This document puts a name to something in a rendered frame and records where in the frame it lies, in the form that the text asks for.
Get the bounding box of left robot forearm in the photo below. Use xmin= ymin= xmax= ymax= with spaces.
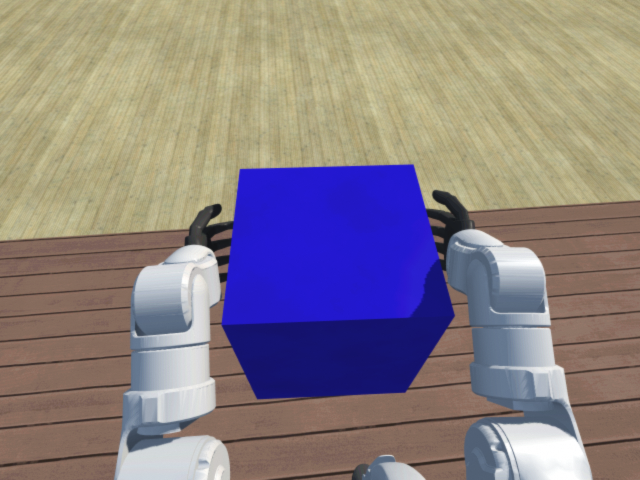
xmin=114 ymin=245 xmax=222 ymax=480

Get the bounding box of robot left upper arm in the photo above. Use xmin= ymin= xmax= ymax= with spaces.
xmin=117 ymin=435 xmax=230 ymax=480

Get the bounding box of robot right upper arm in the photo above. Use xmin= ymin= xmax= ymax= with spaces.
xmin=464 ymin=416 xmax=591 ymax=480

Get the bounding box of robot right shin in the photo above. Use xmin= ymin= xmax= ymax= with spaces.
xmin=368 ymin=455 xmax=396 ymax=469

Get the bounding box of right robot forearm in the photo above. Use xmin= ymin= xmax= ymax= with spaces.
xmin=446 ymin=229 xmax=593 ymax=480

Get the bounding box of robot right hand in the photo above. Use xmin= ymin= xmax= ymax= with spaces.
xmin=426 ymin=190 xmax=475 ymax=271

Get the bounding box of robot left hand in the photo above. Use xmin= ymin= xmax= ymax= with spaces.
xmin=185 ymin=204 xmax=234 ymax=283

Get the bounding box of carton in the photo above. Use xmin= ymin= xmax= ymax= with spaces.
xmin=222 ymin=164 xmax=455 ymax=399

